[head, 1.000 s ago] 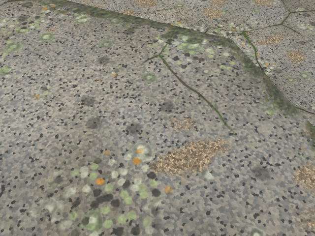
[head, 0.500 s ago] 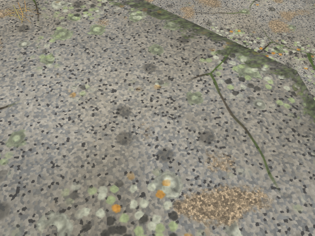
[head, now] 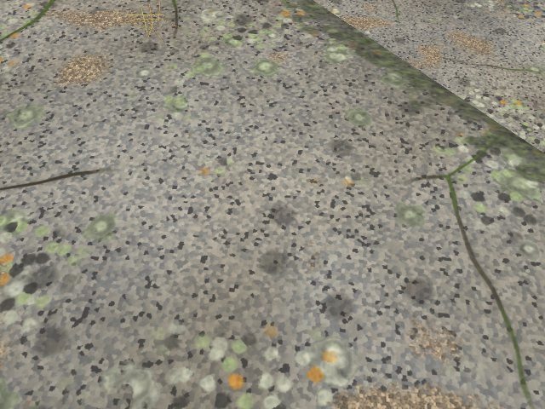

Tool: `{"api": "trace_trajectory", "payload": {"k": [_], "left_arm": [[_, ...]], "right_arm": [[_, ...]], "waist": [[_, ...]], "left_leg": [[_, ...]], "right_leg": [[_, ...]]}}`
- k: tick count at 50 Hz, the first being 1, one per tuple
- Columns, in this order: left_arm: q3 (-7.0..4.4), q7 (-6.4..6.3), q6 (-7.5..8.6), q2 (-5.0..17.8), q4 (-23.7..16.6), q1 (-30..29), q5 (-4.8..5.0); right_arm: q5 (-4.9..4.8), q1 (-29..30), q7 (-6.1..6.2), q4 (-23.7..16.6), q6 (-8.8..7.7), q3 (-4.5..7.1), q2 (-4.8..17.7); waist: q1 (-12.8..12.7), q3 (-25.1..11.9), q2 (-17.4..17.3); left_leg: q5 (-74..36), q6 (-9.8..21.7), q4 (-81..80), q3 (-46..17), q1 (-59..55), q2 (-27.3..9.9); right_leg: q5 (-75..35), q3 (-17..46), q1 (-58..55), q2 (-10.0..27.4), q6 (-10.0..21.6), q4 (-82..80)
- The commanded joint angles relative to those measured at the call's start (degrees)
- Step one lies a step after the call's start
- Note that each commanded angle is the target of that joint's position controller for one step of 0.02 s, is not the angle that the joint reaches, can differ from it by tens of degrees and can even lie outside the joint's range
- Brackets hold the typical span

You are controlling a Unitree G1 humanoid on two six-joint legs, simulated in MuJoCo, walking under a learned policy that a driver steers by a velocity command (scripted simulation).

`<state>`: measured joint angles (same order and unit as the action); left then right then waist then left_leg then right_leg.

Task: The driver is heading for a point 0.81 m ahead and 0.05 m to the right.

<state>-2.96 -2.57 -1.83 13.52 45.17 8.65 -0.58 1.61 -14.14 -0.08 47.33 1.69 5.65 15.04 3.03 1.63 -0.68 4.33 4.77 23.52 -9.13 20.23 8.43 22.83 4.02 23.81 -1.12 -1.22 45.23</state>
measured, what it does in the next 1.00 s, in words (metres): walks ahead: right foot, then left foot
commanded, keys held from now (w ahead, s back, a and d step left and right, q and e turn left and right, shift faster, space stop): q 0.12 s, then no key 0.36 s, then w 0.52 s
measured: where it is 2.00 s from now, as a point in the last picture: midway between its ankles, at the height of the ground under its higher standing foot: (252, 356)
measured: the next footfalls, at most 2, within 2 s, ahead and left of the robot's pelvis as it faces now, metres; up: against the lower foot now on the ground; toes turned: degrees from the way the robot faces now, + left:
right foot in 0.08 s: +0.04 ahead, -0.12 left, +0.00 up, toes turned +7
left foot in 0.52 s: -0.01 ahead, +0.08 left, +0.00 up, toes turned +7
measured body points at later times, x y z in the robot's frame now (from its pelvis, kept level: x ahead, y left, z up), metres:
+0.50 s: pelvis +0.00 -0.03 +0.00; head +0.02 -0.04 +0.45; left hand +0.03 +0.24 -0.12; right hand +0.16 -0.26 -0.13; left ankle -0.05 +0.07 -0.73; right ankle +0.00 -0.13 -0.74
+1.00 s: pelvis +0.12 -0.06 +0.00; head +0.13 -0.08 +0.45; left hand +0.14 +0.22 -0.11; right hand +0.20 -0.32 -0.14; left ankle +0.01 +0.06 -0.67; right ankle +0.14 -0.14 -0.74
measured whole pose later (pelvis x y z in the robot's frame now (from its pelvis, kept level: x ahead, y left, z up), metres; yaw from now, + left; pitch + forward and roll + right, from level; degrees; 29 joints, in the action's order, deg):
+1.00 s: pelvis +0.12 -0.06 +0.00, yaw +11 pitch +0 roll +1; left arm -2.9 1.3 3.1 14.5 47.1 17.4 -1.6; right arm 1.5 -17.8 -1.7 53.0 -2.7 2.7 15.7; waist 0.7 1.0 -1.7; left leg 21.0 5.6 55.8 -1.4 18.4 0.2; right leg 13.7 -3.7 12.8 -1.1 3.8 26.2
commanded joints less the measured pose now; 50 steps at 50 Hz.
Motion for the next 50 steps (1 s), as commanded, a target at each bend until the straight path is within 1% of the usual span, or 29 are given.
{"api": "trace_trajectory", "payload": {"k": [1, 3, 4, 5, 6, 7, 8, 9, 11, 16, 21, 23, 24, 25, 26, 27, 28, 29, 30, 31, 35, 40, 42, 44, 45, 46, 47, 48, 50], "left_arm": [[-0.69, -0.42, 1.36, 4.36, -3.60, 4.14, 0.81], [-0.79, -0.91, 1.88, 4.76, -2.45, 10.01, 0.86], [-1.71, -1.48, 2.13, 8.92, -2.80, 9.88, 0.10], [-2.51, -1.57, 1.93, 14.24, -5.43, 6.86, -0.50], [-2.58, -1.07, 1.62, 14.30, -6.05, 2.85, -1.57], [-1.55, -0.67, 1.97, 10.16, -6.60, 1.32, -1.44], [-0.86, -0.22, 2.31, 7.72, -6.68, -1.10, -1.02], [-0.65, 0.09, 2.43, 7.13, -7.29, -1.98, -0.92], [-0.60, 0.26, 2.64, 6.92, -7.35, 0.43, -0.80], [-1.01, 0.46, 3.07, 8.03, -4.72, 8.22, -0.62], [-1.23, 1.39, 2.59, 9.53, -3.52, 7.95, -0.91], [-1.34, 1.68, 2.06, 9.89, -2.55, 8.13, -0.72], [-1.29, 1.74, 1.80, 9.75, -2.13, 7.58, -0.40], [-0.75, 1.78, 1.93, 8.19, -1.93, 7.85, -0.38], [0.20, 2.12, 2.28, 5.11, -2.61, 8.32, -0.42], [0.87, 2.30, 2.51, 2.55, -3.53, 9.11, -0.19], [0.19, 2.05, 2.03, 6.06, -3.37, 5.54, -1.49], [-0.72, 2.44, 1.77, 8.26, -4.50, 1.29, -1.52], [-1.14, 3.06, 1.73, 8.73, -4.85, 0.26, -1.14], [-1.43, 3.75, 1.87, 8.81, -4.64, 1.24, -1.02], [-1.13, 5.07, 3.28, 6.11, -2.95, 3.02, -1.57], [-0.88, 5.11, 3.30, 5.49, -4.55, -0.52, -1.01], [-1.09, 4.69, 3.61, 5.47, -3.27, 3.68, -0.89], [-2.11, 3.61, 4.67, 7.54, 0.67, 14.77, -1.22], [-3.33, 2.79, 5.51, 13.30, 1.42, 21.84, -2.26], [-4.44, 3.14, 5.37, 18.39, 2.95, 25.96, -1.40], [-3.29, 3.39, 5.01, 14.10, 1.90, 19.77, -1.13], [-2.30, 3.79, 5.18, 10.56, 0.24, 13.79, -0.75], [-1.31, 3.71, 6.02, 7.75, -0.27, 10.55, -0.58]], "right_arm": [[-0.02, 0.44, -0.30, -3.67, -0.04, 1.98, 8.22], [-0.96, 2.80, -0.31, -4.51, 0.34, 1.92, 7.80], [-1.56, 1.76, -0.04, -5.18, 0.24, 1.25, 5.03], [-2.05, -1.50, 0.35, -6.03, -0.06, 0.50, 1.49], [0.30, 1.55, 0.48, -5.78, -0.36, 1.79, 7.18], [0.79, 1.40, 0.07, -5.36, -0.39, 2.19, 8.33], [0.78, -0.78, -0.45, -4.06, -0.11, 2.09, 7.48], [0.54, -3.01, -0.90, -3.12, 0.38, 1.91, 6.89], [0.12, -3.35, -1.52, -2.69, 0.94, 1.53, 6.50], [-0.61, 2.46, -1.08, -4.14, 1.73, -0.13, 4.55], [-1.56, 4.32, -0.41, -3.96, 1.97, -1.89, 3.37], [-1.87, 3.11, 0.02, -3.30, 1.57, -2.29, 3.23], [-1.74, 1.49, 0.26, -2.49, 1.11, -2.64, 2.76], [-1.01, 0.05, 0.59, -1.71, 0.42, -3.09, 2.67], [0.32, -1.50, 1.04, -1.21, -0.59, -3.08, 4.99], [-0.28, -1.55, 1.31, -0.26, -0.70, -1.54, 10.86], [-0.54, -4.00, 0.96, 1.05, -0.57, -0.78, 11.29], [0.13, -4.92, 0.63, 1.20, -0.91, -1.23, 9.44], [0.39, -4.10, 0.57, 1.34, -1.16, -1.63, 8.43], [-0.07, -3.34, 0.70, 1.44, -1.60, -1.92, 7.67], [-0.76, -2.90, 0.53, 2.26, -4.04, -1.89, 6.93], [-0.68, -3.84, -0.04, 3.20, -5.21, -1.10, 8.78], [-1.02, -2.45, -0.28, 3.07, -5.23, -0.83, 9.63], [-0.35, -2.47, -0.30, 3.16, -5.37, -1.57, 7.28], [-0.84, -1.41, -0.68, 1.17, -5.66, -3.13, 2.20], [-0.73, -0.96, -0.67, -0.38, -5.72, -2.81, 3.28], [0.13, -1.42, -0.77, 0.25, -5.36, -2.06, 6.12], [0.08, -1.43, -1.61, 1.00, -5.41, -1.97, 6.26], [0.17, -2.19, -2.38, 2.14, -5.27, -2.19, 4.83]], "waist": [[-1.92, -5.44, -7.55], [-5.40, -4.85, -6.51], [-4.33, -3.89, 0.49], [-2.23, -5.00, 12.16], [-2.59, -0.49, 9.89], [-1.12, 0.22, 5.91], [0.80, 0.49, 4.74], [1.47, -0.83, 6.75], [-0.05, -1.94, 8.22], [-4.21, -2.85, 9.07], [-5.04, -3.71, 11.69], [-4.15, -3.50, 11.58], [-2.66, -3.36, 10.13], [-2.04, -5.27, 7.88], [-2.46, -7.73, 1.68], [-4.13, -4.97, -9.53], [-0.07, -0.86, -11.13], [1.77, 3.53, -10.13], [1.23, 6.50, -9.64], [-0.05, 7.53, -9.62], [-1.83, 3.69, -6.45], [-1.28, 4.57, -7.34], [-3.97, 4.20, -5.12], [-8.70, 1.01, 0.23], [-11.85, -2.91, 13.02], [-11.37, -2.76, 19.21], [-7.05, 2.05, 9.97], [-4.47, 4.46, 5.74], [-2.60, 3.43, 5.14]], "left_leg": [[4.14, 6.88, -7.16, -20.79, -6.27, -14.96], [9.74, 2.59, -5.63, -19.79, -0.69, -11.49], [20.56, -1.25, 0.78, -15.12, 5.50, -6.55], [26.87, -4.10, 16.93, -1.71, 13.62, 2.41], [27.40, -4.87, 27.09, 2.39, 15.98, -0.09], [23.95, -4.90, 33.25, 0.84, 11.51, -1.86], [20.25, -4.88, 37.58, 0.94, 10.05, -1.60], [18.44, -5.15, 41.19, 1.50, 9.65, -1.23], [18.08, -6.15, 45.10, 2.59, 10.84, -1.07], [19.34, -8.15, 33.37, 2.33, 12.01, -2.34], [22.83, -6.65, 15.54, 8.47, -1.51, -4.22], [18.21, -5.30, 6.56, 9.72, -5.75, -4.56], [10.56, -4.45, -2.55, 10.00, -10.14, -5.04], [3.15, -3.44, -9.90, 7.14, -18.30, -7.26], [4.32, -1.87, -11.08, -1.85, -27.57, -15.00], [7.78, 3.49, -8.66, -10.29, -26.03, -22.03], [20.18, 7.84, -10.81, -14.26, -21.51, -24.77], [30.54, 9.54, -15.10, -17.34, -19.39, -25.46], [34.11, 9.76, -17.93, -17.59, -17.98, -25.10], [32.90, 9.03, -19.24, -15.85, -18.07, -23.78], [19.27, 7.77, -18.15, -6.90, -18.40, -19.43], [18.62, 7.59, -16.34, -4.62, -11.01, -20.15], [18.60, 6.58, -13.06, -3.46, -5.48, -19.82], [14.63, 4.37, -0.69, 0.28, 2.02, -15.61], [16.88, 1.16, 19.31, 7.74, 9.86, -8.82], [27.85, 0.83, 32.45, 8.97, 19.14, -3.23], [23.97, 2.15, 39.47, 4.40, 19.94, -7.90], [18.19, 2.47, 39.52, 4.54, 18.82, -10.31], [11.71, 1.28, 36.79, 6.39, 15.72, -12.81]], "right_leg": [[1.63, -0.91, -4.58, -2.58, 1.74, -8.24], [-5.54, -1.83, -15.57, -2.75, 2.95, -24.13], [-2.22, 6.23, -20.31, 5.79, 4.62, -32.30], [1.72, 23.40, -23.46, 22.86, 9.22, -35.84], [-5.02, 24.32, -12.52, 25.24, 14.00, -35.87], [-11.66, 19.57, -9.12, 21.41, 13.91, -34.03], [-17.37, 12.68, -8.27, 16.63, 11.95, -32.13], [-21.91, 8.16, -10.00, 13.57, 10.66, -30.84], [-32.24, 4.59, -13.56, 12.22, 11.50, -28.60], [-42.28, 4.29, -24.54, 13.71, 12.84, -25.31], [-44.08, 3.30, -20.88, 13.49, 13.29, -23.17], [-45.69, 3.98, -20.04, 13.49, 12.87, -21.47], [-44.25, 3.50, -18.38, 12.91, 11.29, -20.16], [-34.10, 3.59, -14.11, 12.61, 8.56, -20.73], [-19.86, 1.62, -6.69, 10.20, 5.53, -18.25], [-0.28, -6.24, 0.11, 1.38, 4.28, -15.26], [5.52, -7.47, 2.44, 0.95, 4.46, -9.67], [7.43, -6.12, 7.30, 0.93, 4.53, -2.72], [6.45, -4.88, 10.82, 1.70, 4.51, 1.77], [3.86, -4.30, 12.35, 2.70, 4.29, 3.51], [-3.54, -5.94, 8.76, 3.10, 2.65, 2.60], [-5.20, -7.32, -0.86, 3.08, 2.89, -8.98], [-9.28, -8.91, -10.77, 1.75, 3.71, -14.63], [-6.18, -7.00, -26.41, 1.05, 4.21, -19.00], [9.68, 12.31, -33.93, 15.03, 7.36, -29.20], [23.79, 35.05, -32.57, 24.24, 12.52, -39.18], [26.83, 33.14, -26.03, 23.80, 13.17, -39.12], [20.96, 26.77, -21.32, 20.94, 12.27, -38.48], [5.51, 15.71, -19.58, 15.74, 10.33, -39.39]]}}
